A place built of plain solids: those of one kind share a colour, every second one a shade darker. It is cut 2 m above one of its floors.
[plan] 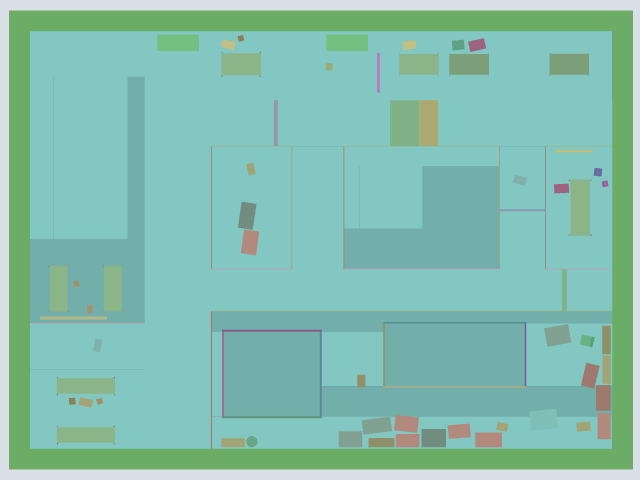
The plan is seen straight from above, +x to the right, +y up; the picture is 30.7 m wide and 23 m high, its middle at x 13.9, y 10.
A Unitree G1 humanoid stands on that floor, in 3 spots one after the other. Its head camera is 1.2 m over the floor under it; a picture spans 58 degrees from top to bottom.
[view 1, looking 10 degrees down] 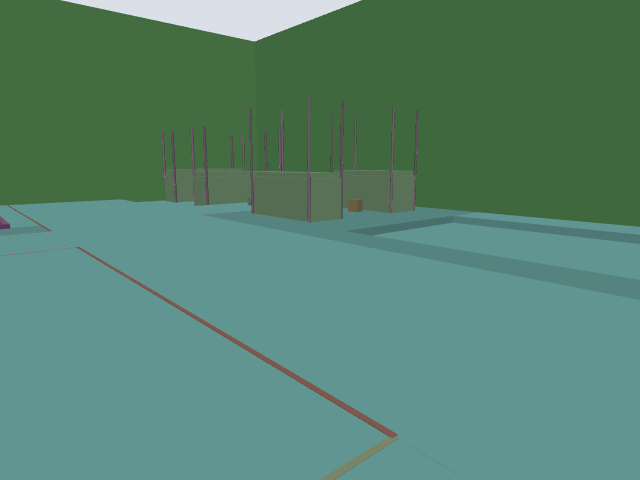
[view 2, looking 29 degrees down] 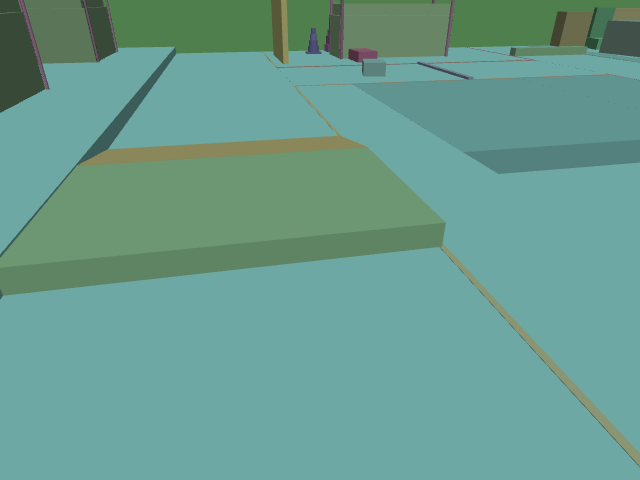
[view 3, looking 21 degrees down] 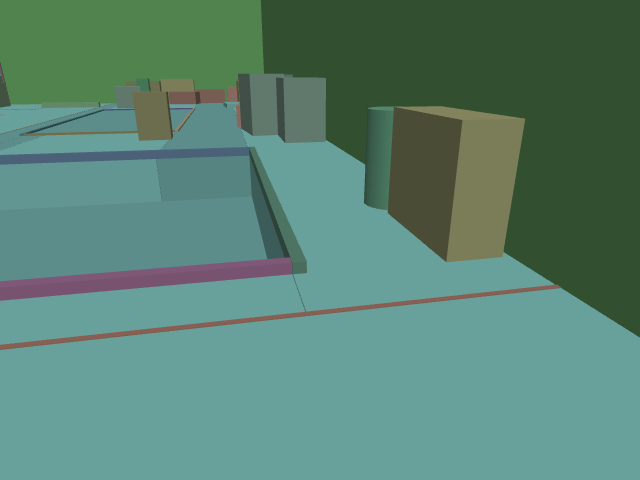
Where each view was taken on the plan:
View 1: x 10.10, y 15.60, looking -131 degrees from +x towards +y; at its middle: floor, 6.91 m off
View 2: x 15.35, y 15.60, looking -12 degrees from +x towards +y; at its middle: step_hump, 2.22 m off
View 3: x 6.71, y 1.90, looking -12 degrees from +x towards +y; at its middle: floor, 3.35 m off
